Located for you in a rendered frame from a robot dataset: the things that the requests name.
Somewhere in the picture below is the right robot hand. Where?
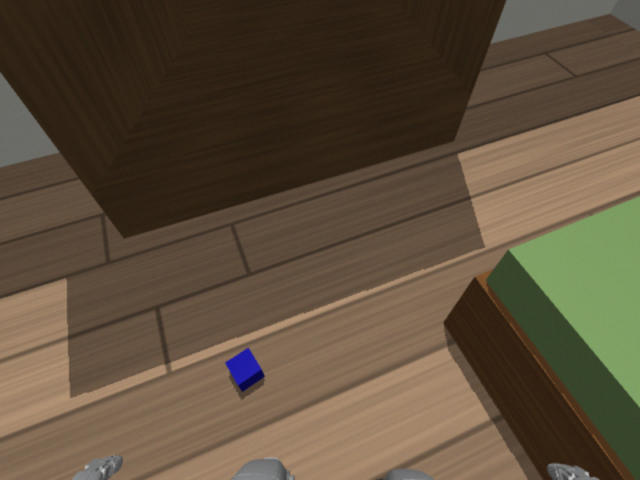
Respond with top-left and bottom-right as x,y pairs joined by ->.
547,463 -> 599,480

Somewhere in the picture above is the cube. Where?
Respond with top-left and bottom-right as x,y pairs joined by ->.
225,348 -> 265,392

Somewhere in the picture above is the bed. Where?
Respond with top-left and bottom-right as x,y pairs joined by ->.
443,196 -> 640,480

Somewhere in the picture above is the left robot hand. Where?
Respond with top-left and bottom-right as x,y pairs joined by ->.
72,455 -> 123,480

